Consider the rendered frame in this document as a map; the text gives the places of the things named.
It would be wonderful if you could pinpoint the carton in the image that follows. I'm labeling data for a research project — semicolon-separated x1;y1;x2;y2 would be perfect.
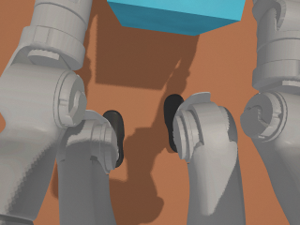
107;0;246;36

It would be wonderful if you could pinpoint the robot left forearm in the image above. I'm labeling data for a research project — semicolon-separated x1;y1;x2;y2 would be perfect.
0;0;93;81

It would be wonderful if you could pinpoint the right robot foot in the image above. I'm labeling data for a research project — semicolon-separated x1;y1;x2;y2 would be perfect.
163;94;184;153

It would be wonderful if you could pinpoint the robot right upper arm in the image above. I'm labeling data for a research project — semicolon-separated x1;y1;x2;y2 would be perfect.
240;90;300;225

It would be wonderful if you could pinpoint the robot left upper arm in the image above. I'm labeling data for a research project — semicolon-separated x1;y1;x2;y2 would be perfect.
0;62;87;225

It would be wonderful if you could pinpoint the robot right forearm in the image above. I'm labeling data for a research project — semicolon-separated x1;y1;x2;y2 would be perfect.
251;0;300;96

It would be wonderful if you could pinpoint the left robot shin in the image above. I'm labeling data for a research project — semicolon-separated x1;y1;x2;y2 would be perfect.
55;110;119;165

